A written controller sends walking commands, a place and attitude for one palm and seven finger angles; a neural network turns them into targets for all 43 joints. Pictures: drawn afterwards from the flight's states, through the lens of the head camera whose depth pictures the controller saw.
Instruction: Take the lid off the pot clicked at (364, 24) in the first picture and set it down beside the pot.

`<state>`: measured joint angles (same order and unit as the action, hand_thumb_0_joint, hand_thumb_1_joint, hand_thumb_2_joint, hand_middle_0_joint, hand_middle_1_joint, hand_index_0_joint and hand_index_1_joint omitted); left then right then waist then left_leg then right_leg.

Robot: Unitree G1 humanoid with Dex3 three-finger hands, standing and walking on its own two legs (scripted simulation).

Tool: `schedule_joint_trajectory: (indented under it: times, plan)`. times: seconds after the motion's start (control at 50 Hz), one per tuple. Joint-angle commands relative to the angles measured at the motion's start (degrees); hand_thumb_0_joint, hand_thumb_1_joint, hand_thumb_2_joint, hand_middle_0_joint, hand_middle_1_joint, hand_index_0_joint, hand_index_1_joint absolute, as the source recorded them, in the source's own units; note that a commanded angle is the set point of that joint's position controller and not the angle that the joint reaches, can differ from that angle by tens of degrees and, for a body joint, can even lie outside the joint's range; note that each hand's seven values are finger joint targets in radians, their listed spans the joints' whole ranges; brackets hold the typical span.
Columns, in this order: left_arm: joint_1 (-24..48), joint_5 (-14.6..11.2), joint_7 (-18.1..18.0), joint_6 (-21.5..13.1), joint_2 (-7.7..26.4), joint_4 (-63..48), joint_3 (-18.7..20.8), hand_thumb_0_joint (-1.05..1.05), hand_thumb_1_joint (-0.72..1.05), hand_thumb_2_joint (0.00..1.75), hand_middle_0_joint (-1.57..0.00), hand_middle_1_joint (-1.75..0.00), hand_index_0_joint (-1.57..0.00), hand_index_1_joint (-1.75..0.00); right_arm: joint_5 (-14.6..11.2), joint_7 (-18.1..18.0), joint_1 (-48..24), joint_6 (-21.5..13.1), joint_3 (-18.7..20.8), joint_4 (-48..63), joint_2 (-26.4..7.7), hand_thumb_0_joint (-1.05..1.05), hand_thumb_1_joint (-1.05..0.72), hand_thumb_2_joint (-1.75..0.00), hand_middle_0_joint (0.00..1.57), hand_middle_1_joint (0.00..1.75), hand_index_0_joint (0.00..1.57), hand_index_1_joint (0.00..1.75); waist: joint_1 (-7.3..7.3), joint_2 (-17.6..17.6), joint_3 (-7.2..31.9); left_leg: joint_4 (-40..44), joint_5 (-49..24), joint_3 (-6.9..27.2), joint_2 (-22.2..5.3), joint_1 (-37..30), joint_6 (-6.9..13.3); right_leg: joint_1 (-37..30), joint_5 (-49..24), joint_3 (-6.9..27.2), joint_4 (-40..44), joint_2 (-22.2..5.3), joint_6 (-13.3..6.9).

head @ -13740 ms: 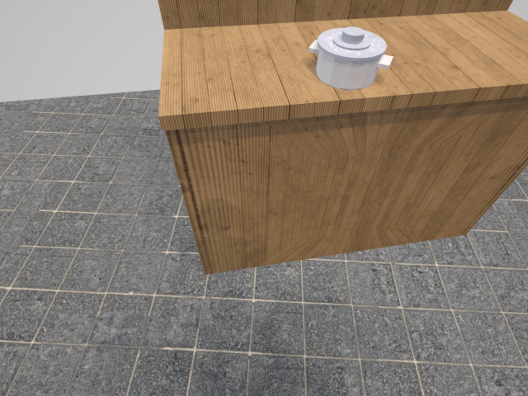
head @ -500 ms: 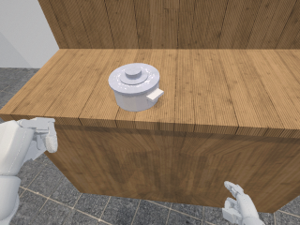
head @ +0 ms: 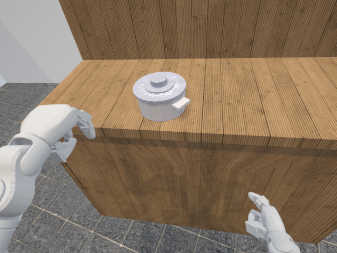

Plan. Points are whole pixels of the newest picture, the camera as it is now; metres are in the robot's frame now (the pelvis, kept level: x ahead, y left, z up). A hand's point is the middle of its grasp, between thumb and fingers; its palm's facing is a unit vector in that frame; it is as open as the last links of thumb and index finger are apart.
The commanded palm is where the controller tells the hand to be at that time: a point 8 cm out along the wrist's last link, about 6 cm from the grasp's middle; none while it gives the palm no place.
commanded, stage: reach forward and open the fingers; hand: left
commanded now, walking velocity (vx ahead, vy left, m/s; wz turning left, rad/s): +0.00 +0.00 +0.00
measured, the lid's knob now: (158, 79) +0.55 +0.12 +0.15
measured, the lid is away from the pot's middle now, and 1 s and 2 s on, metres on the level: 0.00 0.00 0.00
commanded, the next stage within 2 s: move the open hand above the knob in 0.42 s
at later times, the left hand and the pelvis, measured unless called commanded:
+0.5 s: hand (73, 118) +0.31 +0.25 +0.21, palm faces -0.02 -0.02 -1.00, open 9.9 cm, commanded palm +0.27 +0.25 +0.28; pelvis -0.01 +0.01 +0.00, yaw -1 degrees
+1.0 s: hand (104, 97) +0.38 +0.21 +0.21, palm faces -0.09 -0.03 -1.00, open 10.0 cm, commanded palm +0.35 +0.21 +0.28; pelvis +0.01 +0.00 +0.00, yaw +0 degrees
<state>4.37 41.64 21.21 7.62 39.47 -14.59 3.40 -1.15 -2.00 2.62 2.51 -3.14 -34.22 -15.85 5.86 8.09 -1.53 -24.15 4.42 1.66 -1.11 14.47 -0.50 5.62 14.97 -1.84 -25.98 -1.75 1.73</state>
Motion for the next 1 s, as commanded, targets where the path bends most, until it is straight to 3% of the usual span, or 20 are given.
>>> schedule_joint_trajectory:
  times: [0.0, 0.04, 0.08, 0.14, 0.22, 0.24, 0.3, 0.34, 0.36, 0.42, 0.54, 0.56, 0.6, 0.66, 0.72, 0.76, 0.8, 0.86, 0.94, 0.98]
  plan:
    - [20.05, 0.59, -0.13, -0.79, 14.64, -5.27, 9.41, 0.00, -0.25, 1.64, -0.96, -0.26, -0.96, -0.26, -0.40, -0.47, -10.68, -3.37, 2.27, 9.84, -5.52, 0.00, -0.90, -0.90, 0.20, 0.30, 0.20, 0.30, -0.22, -4.05, 9.63, 3.77, 4.90, -3.28, 3.72, -9.89, 1.63, 7.50, 1.59, -1.62, 7.65, 3.78, -1.59]
    - [19.89, 0.61, 0.13, -0.66, 14.23, -5.97, 9.62, 0.00, -0.32, 1.68, -0.94, -0.19, -0.94, -0.19, -0.71, -0.19, -10.60, -3.83, 2.74, 10.47, -5.56, 0.00, -0.90, -0.90, 0.20, 0.30, 0.20, 0.30, -0.33, -2.71, 10.46, 4.03, 5.16, -2.64, 3.39, -10.58, 1.58, 7.50, 1.62, -1.47, 7.62, 4.61, -1.86]
    - [24.01, 0.94, 0.67, -1.46, 15.75, -4.05, 9.56, 0.00, -0.38, 1.72, -0.91, -0.12, -0.91, -0.12, -0.50, -0.48, -10.04, -3.87, 2.64, 10.11, -5.80, 0.00, -0.90, -0.90, 0.20, 0.30, 0.20, 0.30, -0.02, -5.63, 11.34, 4.19, 5.33, -2.89, 3.77, -10.36, 1.88, 6.95, 2.41, -1.62, 7.49, 3.85, -1.76]
    - [25.18, 0.72, 0.64, -1.34, 14.24, -5.93, 8.74, 0.00, -0.41, 1.74, -0.89, -0.08, -0.89, -0.08, -0.87, -0.09, -10.22, -4.38, 3.15, 10.63, -5.74, 0.00, -0.90, -0.90, 0.20, 0.30, 0.20, 0.30, -0.42, -1.13, 12.66, 4.94, 6.57, -1.92, 3.34, -11.34, 1.62, 7.12, 2.64, -1.55, 6.91, 4.72, -2.11]
    - [28.96, 1.44, 0.79, -1.50, 15.60, -0.83, 8.70, 0.00, -0.41, 1.74, -0.89, -0.08, -0.89, -0.08, -0.74, -0.29, -9.12, -4.20, 3.18, 9.79, -6.12, 0.00, -0.90, -0.90, 0.20, 0.30, 0.20, 0.30, 0.18, -4.52, 11.38, 5.69, 8.75, -2.03, 3.46, -9.65, 1.73, 7.61, 4.75, -1.60, 6.82, 4.00, -2.08]
    - [26.59, 1.40, 0.61, -0.94, 15.59, -0.89, 9.74, 0.00, -0.40, 1.74, -0.88, -0.08, -0.88, -0.08, -1.02, -0.02, -9.13, -4.33, 3.45, 10.10, -6.28, 0.00, -0.90, -0.90, 0.20, 0.30, 0.20, 0.30, -0.02, -2.58, 12.08, 5.33, 8.05, -1.87, 3.13, -10.21, 1.63, 7.59, 3.76, -1.43, 6.73, 4.73, -2.26]
    - [32.42, 1.80, 0.94, -1.31, 14.82, 0.68, 7.42, 0.00, -0.40, 1.73, -0.88, -0.08, -0.88, -0.08, -1.00, -0.11, -8.99, -4.15, 3.25, 9.83, -6.16, 0.00, -0.90, -0.90, 0.20, 0.30, 0.20, 0.30, -0.07, -4.49, 12.06, 6.00, 10.56, -1.70, 3.19, -9.36, 1.65, 8.04, 5.61, -1.70, 6.14, 4.02, -2.20]
    - [31.11, 1.49, 0.83, -0.84, 14.43, -1.25, 7.83, 0.00, -0.40, 1.72, -0.88, -0.08, -0.88, -0.08, -1.26, 0.24, -9.27, -4.43, 3.39, 10.41, -6.10, 0.00, -0.90, -0.90, 0.20, 0.30, 0.20, 0.30, -0.16, -1.38, 13.69, 5.43, 9.49, -1.32, 3.08, -10.36, 1.61, 7.65, 4.12, -1.37, 5.81, 4.67, -2.45]
    - [34.95, 2.38, 1.24, -0.97, 14.69, -0.81, 6.76, 0.00, -0.40, 1.71, -0.88, -0.08, -0.88, -0.08, -1.05, 0.30, -9.19, -4.29, 3.02, 9.95, -5.98, 0.00, -0.90, -0.90, 0.20, 0.30, 0.20, 0.30, -0.13, -3.31, 15.16, 5.55, 9.27, -1.41, 3.33, -10.23, 1.63, 6.95, 4.28, -1.53, 5.40, 3.85, -2.53]
    - [37.64, 2.48, 1.35, -0.46, 14.39, 3.25, 5.92, 0.00, -0.40, 1.70, -0.87, -0.08, -0.87, -0.08, -1.17, -0.27, -8.92, -3.98, 2.97, 9.45, -6.19, 0.00, -0.90, -0.90, 0.20, 0.30, 0.20, 0.30, -0.56, -4.56, 11.49, 5.85, 11.62, -1.58, 3.10, -8.75, 1.58, 9.11, 6.22, -1.67, 5.74, 3.99, -2.29]
    - [39.62, 2.81, 1.96, 0.69, 13.57, 4.40, 4.94, 0.00, -0.39, 1.70, -0.87, -0.08, -0.87, -0.08, -1.44, -0.22, -8.59, -4.02, 3.06, 9.62, -6.08, 0.00, -0.90, -0.90, 0.20, 0.30, 0.20, 0.30, -1.02, -2.55, 14.39, 4.39, 10.06, -1.36, 3.14, -10.24, 1.68, 9.21, 4.36, -1.37, 5.02, 4.59, -2.59]
    - [43.15, 3.60, 2.46, 0.80, 12.85, 6.09, 3.12, 0.00, -0.39, 1.70, -0.87, -0.08, -0.87, -0.08, -1.34, -0.18, -8.37, -3.81, 2.59, 9.13, -5.98, 0.00, -0.90, -0.90, 0.20, 0.30, 0.20, 0.30, -1.15, -4.80, 14.84, 4.53, 10.02, -1.54, 3.47, -9.51, 1.71, 8.80, 4.77, -1.68, 4.93, 3.74, -2.64]
    - [45.91, 3.71, 2.51, 1.24, 11.30, 9.41, 0.87, 0.00, -0.39, 1.70, -0.87, -0.08, -0.87, -0.08, -1.48, -0.54, -8.17, -3.60, 2.65, 8.70, -6.21, 0.00, -0.90, -0.90, 0.20, 0.30, 0.20, 0.30, -1.91, -5.53, 11.35, 4.96, 12.44, -1.53, 3.09, -8.45, 1.65, 10.88, 6.28, -1.90, 5.08, 3.89, -2.47]
    - [49.00, 4.56, 2.95, 1.61, 12.58, 7.72, 1.06, 0.00, -0.39, 1.70, -0.87, -0.08, -0.87, -0.08, -1.40, -0.37, -8.14, -3.81, 2.51, 9.01, -6.11, 0.00, -0.90, -0.90, 0.20, 0.30, 0.20, 0.30, -1.41, -4.35, 17.35, 3.74, 8.46, -1.43, 3.83, -10.44, 1.94, 8.41, 3.55, -1.51, 4.53, 3.60, -2.86]
    - [51.13, 4.81, 3.14, 2.51, 11.44, 11.71, -0.38, 0.00, -0.39, 1.70, -0.87, -0.08, -0.87, -0.08, -1.37, -0.60, -7.83, -3.40, 2.66, 8.26, -6.18, 0.00, -0.90, -0.90, 0.20, 0.30, 0.20, 0.30, -1.99, -4.66, 14.91, 3.36, 8.14, -1.76, 3.71, -9.94, 1.92, 9.94, 3.35, -1.61, 4.49, 3.73, -2.76]
    - [55.07, 5.12, 3.38, 2.57, 11.19, 9.67, -1.32, 0.00, -0.39, 1.70, -0.87, -0.08, -0.87, -0.08, -1.50, -0.25, -7.90, -3.59, 2.48, 8.46, -6.17, 0.00, -0.90, -0.90, 0.20, 0.30, 0.20, 0.30, -2.12, -4.40, 18.09, 2.98, 5.99, -1.34, 4.00, -11.09, 1.99, 8.65, 1.44, -1.65, 4.10, 3.64, -3.00]
    - [54.63, 5.23, 3.40, 3.21, 10.68, 12.90, -1.68, 0.00, -0.39, 1.70, -0.87, -0.08, -0.87, -0.08, -1.49, -0.40, -7.61, -3.32, 2.73, 8.03, -6.38, 0.00, -0.90, -0.90, 0.20, 0.30, 0.20, 0.30, -2.29, -5.18, 16.34, 2.86, 5.62, -1.57, 3.72, -10.77, 2.00, 9.63, 1.09, -1.84, 3.85, 3.79, -2.96]
    - [56.10, 5.70, 3.70, 3.82, 12.03, 10.77, -0.50, 0.00, -0.39, 1.70, -0.87, -0.08, -0.87, -0.08, -1.43, 0.31, -7.51, -3.13, 2.72, 8.39, -6.40, 0.00, -0.90, -0.90, 0.20, 0.30, 0.20, 0.30, -1.57, -4.46, 21.33, 1.55, 0.44, -1.78, 4.37, -12.19, 2.19, 6.91, -3.41, -1.44, 3.18, 3.50, -3.24]
    - [51.76, 4.76, 3.98, 5.40, 9.13, 13.91, -1.40, 0.00, -0.39, 1.70, -0.87, -0.08, -0.87, -0.08, -1.54, 0.81, -7.20, -2.18, 3.11, 8.83, -6.60, 0.00, -0.90, -0.90, 0.20, 0.30, 0.20, 0.30, -1.96, -5.91, 18.82, 0.64, -1.57, -2.17, 4.24, -12.16, 2.37, 8.08, -6.04, -1.64, 2.91, 4.15, -3.20]
    - [55.34, 5.54, 4.34, 5.74, 9.49, 14.53, -2.06, 0.00, -0.39, 1.70, -0.87, -0.08, -0.87, -0.08, -1.63, 0.88, -7.60, -1.66, 2.91, 8.64, -6.49, 0.00, -0.90, -0.90, 0.20, 0.30, 0.20, 0.30, -2.14, -9.00, 18.22, 0.77, -1.55, -2.80, 4.33, -10.86, 2.51, 7.79, -6.41, -1.58, 2.93, 3.51, -2.89]
